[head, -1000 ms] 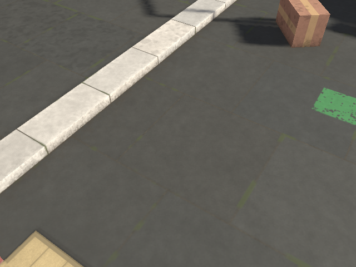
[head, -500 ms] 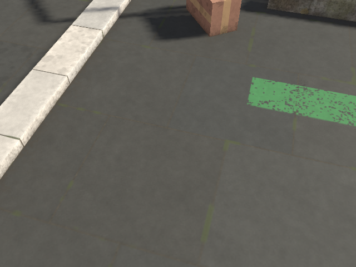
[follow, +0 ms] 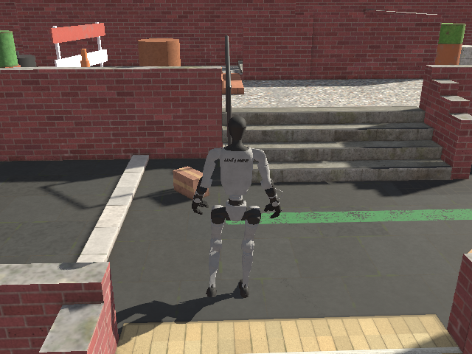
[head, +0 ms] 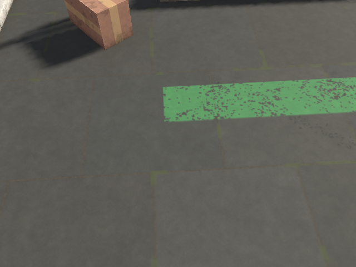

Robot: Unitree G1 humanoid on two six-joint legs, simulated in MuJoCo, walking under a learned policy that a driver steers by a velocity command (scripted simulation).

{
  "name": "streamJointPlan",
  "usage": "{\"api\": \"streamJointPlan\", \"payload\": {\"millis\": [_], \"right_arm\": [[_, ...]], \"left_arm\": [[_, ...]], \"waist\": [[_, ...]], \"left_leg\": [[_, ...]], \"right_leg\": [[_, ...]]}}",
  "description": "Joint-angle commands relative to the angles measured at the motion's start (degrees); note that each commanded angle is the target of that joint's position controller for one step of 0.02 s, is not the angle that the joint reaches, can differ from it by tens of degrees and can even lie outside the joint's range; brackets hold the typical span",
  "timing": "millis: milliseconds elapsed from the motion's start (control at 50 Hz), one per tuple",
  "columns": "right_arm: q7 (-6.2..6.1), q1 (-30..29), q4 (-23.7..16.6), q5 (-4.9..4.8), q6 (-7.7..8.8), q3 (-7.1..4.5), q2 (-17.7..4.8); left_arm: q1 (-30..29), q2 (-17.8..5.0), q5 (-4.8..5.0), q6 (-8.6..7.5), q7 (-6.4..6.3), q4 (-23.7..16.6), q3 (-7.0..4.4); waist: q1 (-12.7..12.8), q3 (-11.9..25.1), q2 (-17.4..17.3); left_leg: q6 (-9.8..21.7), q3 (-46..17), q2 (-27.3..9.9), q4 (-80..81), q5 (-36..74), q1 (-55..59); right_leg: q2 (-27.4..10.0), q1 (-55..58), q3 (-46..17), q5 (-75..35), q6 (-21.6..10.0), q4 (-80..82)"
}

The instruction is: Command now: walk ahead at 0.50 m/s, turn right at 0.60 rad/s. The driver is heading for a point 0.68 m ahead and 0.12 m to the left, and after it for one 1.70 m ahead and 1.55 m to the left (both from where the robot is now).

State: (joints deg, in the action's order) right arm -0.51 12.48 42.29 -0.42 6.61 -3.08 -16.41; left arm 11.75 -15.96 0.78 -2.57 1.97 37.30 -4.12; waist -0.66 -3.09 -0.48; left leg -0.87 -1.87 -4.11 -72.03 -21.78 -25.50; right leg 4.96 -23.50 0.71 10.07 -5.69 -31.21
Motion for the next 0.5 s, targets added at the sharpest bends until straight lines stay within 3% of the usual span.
{"api": "streamJointPlan", "payload": {"millis": [20, 60, 120, 200, 260, 320, 340, 360, 380, 400, 420, 440, 460, 480, 500], "right_arm": [[-0.3, 1.05, -5.07, 1.17, 0.28, -1.94, -6.71], [-0.51, 0.19, -5.1, 1.7, -0.84, -1.57, -5.16], [-0.49, -5.99, -6.49, 1.87, -1.15, -0.87, -3.44], [0.92, -13.38, -7.39, 0.76, -0.44, -0.03, -1.93], [1.94, -16.77, -8.73, 0.19, 0.3, -0.46, -3.35], [2.34, -14.72, -8.96, 0.07, 0.83, -1.31, -4.88], [2.26, -11.07, -8.15, 0.22, 1.02, -1.77, -5.32], [2.01, -5.09, -6.83, 0.86, 1.28, -2.66, -6.88], [1.63, 4.77, -5.94, 1.61, 1.38, -3.52, -10.29], [1.96, 10.95, -3.21, 1.75, 0.8, -4.86, -14.3], [2.16, 11.86, -2.93, -0.08, 0.44, -3.62, -9.07], [1.84, 8.74, -3.4, -0.36, -0.02, -2.78, -6.27], [1.71, 5.43, -4.12, 0.28, -0.56, -2.23, -5.5], [1.87, 3.43, -4.03, 0.63, -0.71, -1.8, -4.48], [1.87, 2.34, -4.12, 1.06, -0.49, -1.37, -3.61]], "left_arm": [[-0.41, -6.38, -0.45, -1.51, -0.49, -4.51, -1.77], [0.7, -7.35, -0.41, -1.83, -0.94, -3.45, -2.1], [3.4, -8.37, -0.03, -1.43, -2.03, -1.95, -2.37], [7.05, -7.71, 0.32, -1.27, -2.4, 0.02, -2.01], [9.66, -8.09, 0.41, -1.14, -2.33, 1.45, -1.99], [9.46, -8.46, 0.18, -0.65, -2.41, 1.85, -2.17], [8.45, -8.21, 0.26, -0.48, -2.41, 1.63, -2.08], [7.74, -6.74, 0.17, -0.54, -2.35, 1.19, -1.63], [6.95, -4.43, -0.63, -0.77, -2.39, -0.29, -0.59], [15.12, -1.42, 0.66, -1.59, -2.52, 0.12, 0.32], [13.93, -5.36, 0.99, -2.08, -2.45, 0.62, -0.13], [7.56, -7.88, 1.33, -2.17, -2.24, -0.47, -0.8], [3.32, -7.0, 0.59, -2.23, -2.24, -1.59, -0.46], [1.14, -6.19, -0.33, -2.35, -2.15, -2.32, -0.54], [1.6, -5.53, -0.59, -2.25, -2.04, -2.31, -0.68]], "waist": [[-1.33, 8.29, 1.69], [-1.56, 7.05, 1.64], [0.57, 5.28, 2.95], [4.58, 4.49, 5.64], [6.07, 3.11, 6.03], [4.54, 3.03, 7.96], [2.28, 4.34, 8.24], [-0.64, 8.38, 7.48], [-4.86, 16.78, 1.84], [-2.8, 23.18, -16.59], [-4.1, 20.49, -14.07], [-4.9, 12.21, -7.75], [-3.62, 8.27, -2.89], [-2.3, 4.63, -1.78], [-0.68, 4.31, -3.17]], "left_leg": [[-0.59, -3.0, -3.65, 3.74, 4.05, -11.86], [-1.88, -1.81, -3.03, 8.3, 6.21, -10.92], [-3.09, -1.24, -1.36, 19.41, 16.34, -11.72], [-2.53, -0.19, 1.22, 34.72, 27.18, -7.14], [-0.83, -0.48, 2.06, 39.59, 25.06, -7.2], [1.92, 0.48, 3.2, 43.17, 17.65, -4.29], [3.38, 1.9, 4.4, 45.63, 17.56, 0.81], [5.51, 1.19, 3.45, 46.14, 19.31, 10.28], [9.97, -8.53, -5.87, 44.57, 22.35, 25.59], [19.82, -33.35, -17.2, 48.86, 12.17, 44.81], [19.51, -41.7, -18.55, 53.88, -0.27, 44.77], [17.01, -33.93, -16.49, 54.78, -1.88, 37.98], [15.46, -27.25, -14.04, 55.71, 2.36, 30.75], [15.22, -23.26, -11.91, 57.32, 7.9, 24.81], [14.47, -19.86, -10.04, 58.44, 12.68, 21.24]], "right_leg": [[-15.33, 13.92, -22.92, -11.73, -12.1, 16.59], [-13.91, 9.62, -19.45, -16.48, -12.22, 17.23], [-11.29, 8.0, -16.18, -15.45, -10.19, 16.87], [-10.72, 9.31, -14.7, -8.2, -7.72, 15.83], [-13.4, 14.01, -18.08, -6.5, -7.62, 13.03], [-15.36, 18.66, -21.39, -11.47, -6.15, 9.13], [-14.21, 18.91, -20.78, -17.83, -5.2, 5.95], [-11.14, 17.49, -18.44, -24.31, -3.53, -1.33], [-7.7, 9.84, -14.38, -16.76, -1.16, -16.96], [1.1, -11.87, -8.68, 11.98, 3.65, -36.79], [-0.93, -20.63, -12.05, 21.83, 4.02, -43.92], [-3.62, -23.62, -11.4, 17.26, 3.88, -46.02], [-6.26, -22.35, -8.56, 12.89, 3.76, -44.26], [-7.98, -21.34, -7.54, 10.03, 3.89, -40.35], [-9.6, -18.17, -7.22, 8.08, 3.99, -37.4]]}}
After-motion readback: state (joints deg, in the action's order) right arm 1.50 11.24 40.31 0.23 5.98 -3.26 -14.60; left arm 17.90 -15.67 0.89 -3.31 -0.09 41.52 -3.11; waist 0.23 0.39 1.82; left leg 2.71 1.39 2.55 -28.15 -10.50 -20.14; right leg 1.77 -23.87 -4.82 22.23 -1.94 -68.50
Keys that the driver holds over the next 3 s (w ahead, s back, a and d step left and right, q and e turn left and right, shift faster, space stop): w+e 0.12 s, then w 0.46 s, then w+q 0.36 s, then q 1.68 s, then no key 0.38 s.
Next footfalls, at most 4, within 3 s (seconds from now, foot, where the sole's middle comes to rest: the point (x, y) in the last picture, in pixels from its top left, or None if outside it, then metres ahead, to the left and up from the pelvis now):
0.36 left None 0.38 0.13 -0.77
0.86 right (228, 225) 0.58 -0.15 -0.77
1.30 left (160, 186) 0.75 0.11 -0.77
1.74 right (213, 178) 0.79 -0.11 -0.77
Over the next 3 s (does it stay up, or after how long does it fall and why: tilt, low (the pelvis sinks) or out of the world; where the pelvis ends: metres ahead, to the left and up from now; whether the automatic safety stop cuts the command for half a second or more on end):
stays up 0.64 -0.02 0.01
